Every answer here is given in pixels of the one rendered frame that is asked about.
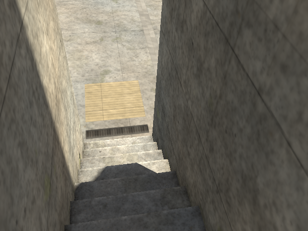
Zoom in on stairs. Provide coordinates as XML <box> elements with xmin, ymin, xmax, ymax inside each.
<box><xmin>64</xmin><ymin>135</ymin><xmax>206</xmax><ymax>231</ymax></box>

